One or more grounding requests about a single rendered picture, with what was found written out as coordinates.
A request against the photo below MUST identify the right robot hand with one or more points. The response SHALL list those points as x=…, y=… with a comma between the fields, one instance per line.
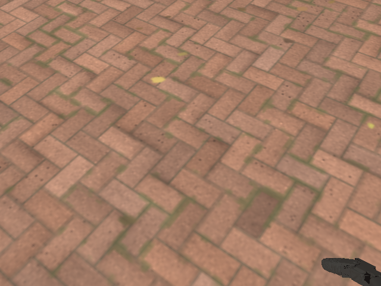
x=358, y=270

